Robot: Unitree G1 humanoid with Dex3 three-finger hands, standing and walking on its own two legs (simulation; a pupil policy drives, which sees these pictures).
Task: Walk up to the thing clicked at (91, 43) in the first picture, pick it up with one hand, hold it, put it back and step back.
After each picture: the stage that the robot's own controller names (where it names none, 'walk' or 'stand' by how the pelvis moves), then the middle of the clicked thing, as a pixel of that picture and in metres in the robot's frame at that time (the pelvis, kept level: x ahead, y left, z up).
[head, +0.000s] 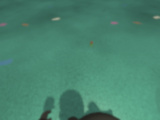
stand; (91, 44) +1.72 -0.01 -0.72
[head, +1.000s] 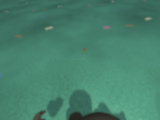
walk; (84, 50) +1.58 +0.24 -0.70
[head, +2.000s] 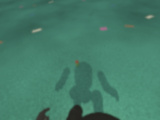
walk; (77, 63) +1.05 +0.32 -0.71
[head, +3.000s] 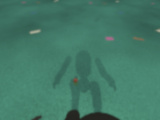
walk; (75, 81) +0.66 +0.22 -0.70
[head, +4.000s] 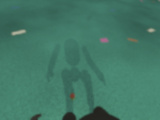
walk; (72, 96) +0.39 +0.15 -0.71
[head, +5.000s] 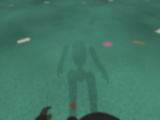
stand; (73, 106) +0.30 +0.18 -0.71
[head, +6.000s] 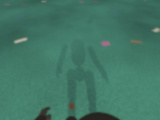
stand; (71, 106) +0.29 +0.20 -0.72
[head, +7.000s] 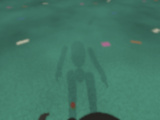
stand; (73, 105) +0.32 +0.19 -0.73
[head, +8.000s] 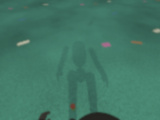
stand; (73, 107) +0.30 +0.20 -0.73
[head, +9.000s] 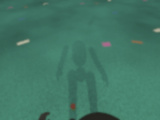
stand; (73, 107) +0.30 +0.19 -0.73
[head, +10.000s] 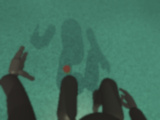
go down; (67, 69) +0.39 +0.18 -0.37
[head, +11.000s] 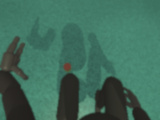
go down; (67, 68) +0.40 +0.19 -0.31
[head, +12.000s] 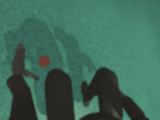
close in; (44, 62) +0.39 +0.22 -0.22
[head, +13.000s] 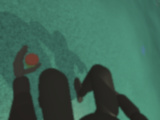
close; (31, 61) +0.39 +0.24 -0.22
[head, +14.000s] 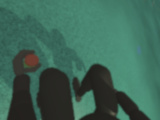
lift; (30, 62) +0.38 +0.23 -0.22
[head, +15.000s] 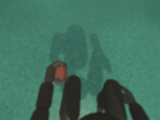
lift; (61, 74) +0.30 +0.21 -0.05
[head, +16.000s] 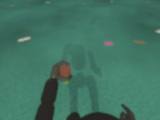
hold; (65, 75) +0.33 +0.17 +0.06
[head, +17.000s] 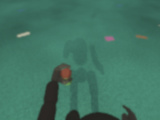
hold; (66, 77) +0.32 +0.17 +0.02
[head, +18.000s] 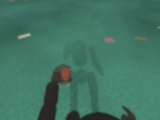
crouch; (66, 77) +0.32 +0.17 +0.02
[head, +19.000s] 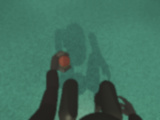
crouch; (65, 64) +0.40 +0.17 -0.08
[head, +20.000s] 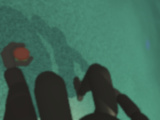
lower; (22, 56) +0.42 +0.26 -0.22
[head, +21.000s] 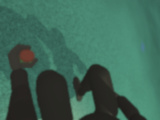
lower; (26, 58) +0.40 +0.25 -0.23
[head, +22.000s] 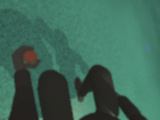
lower; (30, 59) +0.40 +0.25 -0.22
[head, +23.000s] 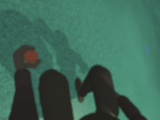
lower; (31, 58) +0.40 +0.25 -0.22
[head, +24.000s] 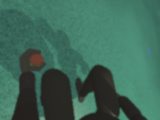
loosen; (36, 61) +0.38 +0.23 -0.22
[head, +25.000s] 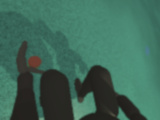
withdraw; (34, 63) +0.38 +0.23 -0.23
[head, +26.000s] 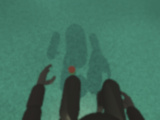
walk; (71, 70) +0.40 +0.17 -0.36
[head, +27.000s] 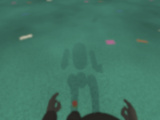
stand; (74, 104) +0.32 +0.15 -0.66
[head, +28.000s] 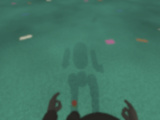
stand; (74, 103) +0.33 +0.16 -0.67
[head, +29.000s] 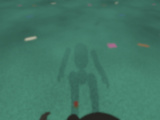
stand; (76, 104) +0.34 +0.14 -0.71
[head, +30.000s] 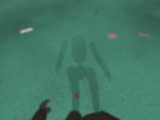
walk; (77, 96) +0.36 +0.13 -0.70
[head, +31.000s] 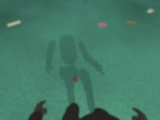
walk; (75, 80) +0.53 +0.17 -0.70
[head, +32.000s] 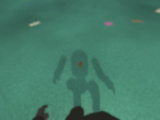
walk; (80, 65) +0.87 +0.21 -0.70
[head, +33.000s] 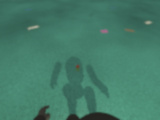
stand; (77, 68) +0.92 +0.21 -0.71
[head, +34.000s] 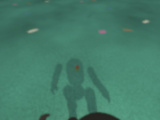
stand; (77, 68) +0.94 +0.23 -0.73
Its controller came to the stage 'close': yes
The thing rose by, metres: 0.73
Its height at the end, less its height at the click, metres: +0.00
